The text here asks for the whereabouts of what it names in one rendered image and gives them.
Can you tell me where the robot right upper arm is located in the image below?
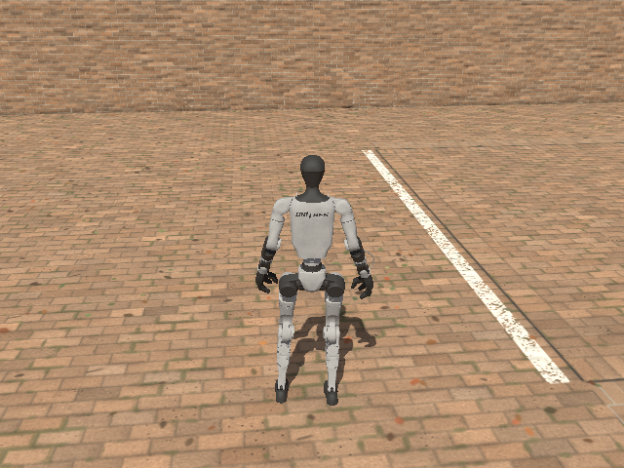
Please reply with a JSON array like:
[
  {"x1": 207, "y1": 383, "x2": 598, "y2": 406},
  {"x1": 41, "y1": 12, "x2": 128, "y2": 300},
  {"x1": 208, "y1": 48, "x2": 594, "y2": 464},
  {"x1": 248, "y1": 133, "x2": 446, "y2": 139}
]
[{"x1": 332, "y1": 197, "x2": 360, "y2": 252}]

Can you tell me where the robot left upper arm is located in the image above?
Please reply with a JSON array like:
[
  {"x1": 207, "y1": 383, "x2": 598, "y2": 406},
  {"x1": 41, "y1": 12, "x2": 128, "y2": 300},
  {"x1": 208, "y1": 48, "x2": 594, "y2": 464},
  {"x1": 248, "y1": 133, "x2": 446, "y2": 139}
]
[{"x1": 265, "y1": 197, "x2": 293, "y2": 251}]

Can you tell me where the left robot hand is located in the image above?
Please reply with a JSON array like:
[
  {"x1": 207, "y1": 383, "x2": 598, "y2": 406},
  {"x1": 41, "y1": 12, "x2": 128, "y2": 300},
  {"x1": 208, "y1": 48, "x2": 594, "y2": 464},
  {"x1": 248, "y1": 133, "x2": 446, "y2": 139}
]
[{"x1": 255, "y1": 271, "x2": 278, "y2": 293}]

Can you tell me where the robot left forearm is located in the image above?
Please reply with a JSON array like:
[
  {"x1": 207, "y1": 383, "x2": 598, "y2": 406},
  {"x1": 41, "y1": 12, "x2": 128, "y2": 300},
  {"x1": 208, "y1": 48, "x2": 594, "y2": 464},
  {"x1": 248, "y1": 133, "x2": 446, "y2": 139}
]
[{"x1": 257, "y1": 236, "x2": 276, "y2": 275}]

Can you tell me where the robot right thigh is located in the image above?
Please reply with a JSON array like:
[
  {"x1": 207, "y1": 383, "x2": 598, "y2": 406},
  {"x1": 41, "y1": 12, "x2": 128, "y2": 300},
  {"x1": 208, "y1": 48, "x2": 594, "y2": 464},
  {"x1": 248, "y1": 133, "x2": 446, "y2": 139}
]
[{"x1": 323, "y1": 272, "x2": 345, "y2": 343}]

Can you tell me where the robot right forearm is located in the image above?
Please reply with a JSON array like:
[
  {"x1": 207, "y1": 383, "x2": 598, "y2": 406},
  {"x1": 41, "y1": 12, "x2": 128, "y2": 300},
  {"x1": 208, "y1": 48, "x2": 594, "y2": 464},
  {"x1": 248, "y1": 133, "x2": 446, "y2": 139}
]
[{"x1": 350, "y1": 236, "x2": 371, "y2": 278}]

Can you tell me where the right robot hand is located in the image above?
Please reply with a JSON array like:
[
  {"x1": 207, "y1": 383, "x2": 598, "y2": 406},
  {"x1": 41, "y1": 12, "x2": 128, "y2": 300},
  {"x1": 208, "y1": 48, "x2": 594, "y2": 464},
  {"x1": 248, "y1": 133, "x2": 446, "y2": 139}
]
[{"x1": 351, "y1": 275, "x2": 373, "y2": 299}]

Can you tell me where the robot left shin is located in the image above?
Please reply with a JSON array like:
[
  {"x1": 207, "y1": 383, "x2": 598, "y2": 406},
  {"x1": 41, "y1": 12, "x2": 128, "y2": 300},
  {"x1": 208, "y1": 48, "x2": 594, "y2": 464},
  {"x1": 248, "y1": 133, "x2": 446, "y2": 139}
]
[{"x1": 277, "y1": 325, "x2": 291, "y2": 390}]

